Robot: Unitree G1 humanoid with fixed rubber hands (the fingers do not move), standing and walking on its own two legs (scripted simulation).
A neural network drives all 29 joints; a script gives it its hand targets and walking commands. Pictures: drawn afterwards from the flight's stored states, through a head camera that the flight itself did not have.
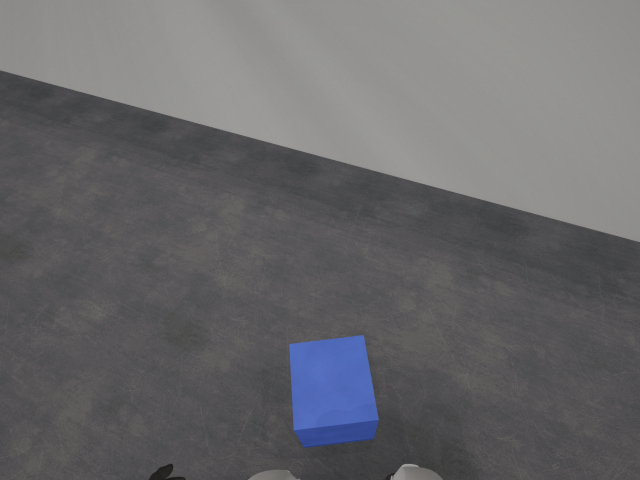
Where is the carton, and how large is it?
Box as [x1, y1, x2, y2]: [289, 335, 378, 447]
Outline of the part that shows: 363,335 289,344 294,431 304,447 373,439 378,419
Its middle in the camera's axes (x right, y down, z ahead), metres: +0.04 +0.43 +1.06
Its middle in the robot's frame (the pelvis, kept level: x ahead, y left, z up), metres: +0.39 +0.02 -0.64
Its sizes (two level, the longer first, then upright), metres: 0.210 0.200 0.250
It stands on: the floor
